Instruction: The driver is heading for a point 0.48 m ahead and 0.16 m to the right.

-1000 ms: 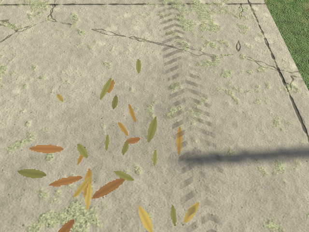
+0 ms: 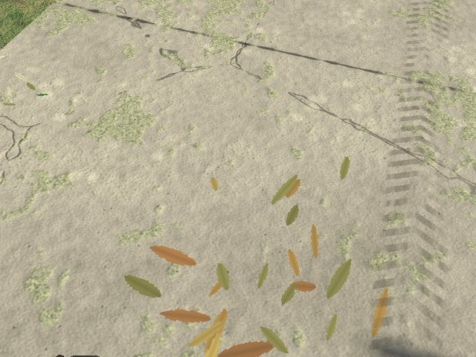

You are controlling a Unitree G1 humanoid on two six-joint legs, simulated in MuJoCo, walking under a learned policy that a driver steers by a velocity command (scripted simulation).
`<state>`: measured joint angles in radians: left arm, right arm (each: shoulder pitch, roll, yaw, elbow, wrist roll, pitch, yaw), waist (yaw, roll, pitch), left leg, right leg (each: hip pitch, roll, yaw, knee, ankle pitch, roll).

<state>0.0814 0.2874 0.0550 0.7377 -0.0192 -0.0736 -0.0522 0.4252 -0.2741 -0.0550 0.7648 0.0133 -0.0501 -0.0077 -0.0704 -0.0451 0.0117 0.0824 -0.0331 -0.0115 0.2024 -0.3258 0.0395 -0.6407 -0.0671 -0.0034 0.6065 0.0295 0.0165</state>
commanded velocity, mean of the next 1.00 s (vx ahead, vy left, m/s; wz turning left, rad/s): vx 0.33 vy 0.00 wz -0.08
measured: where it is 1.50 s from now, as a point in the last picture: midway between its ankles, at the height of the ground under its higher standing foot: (233, 355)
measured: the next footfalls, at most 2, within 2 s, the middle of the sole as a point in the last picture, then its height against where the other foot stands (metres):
right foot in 0.10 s outside the picture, level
left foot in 0.60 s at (189, 334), level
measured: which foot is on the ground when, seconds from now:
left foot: down 0.00-0.12, up 0.14-0.58, down 0.60-1.00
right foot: up 0.00-0.08, down 0.10-0.62, up 0.64-0.92, down 0.94-1.00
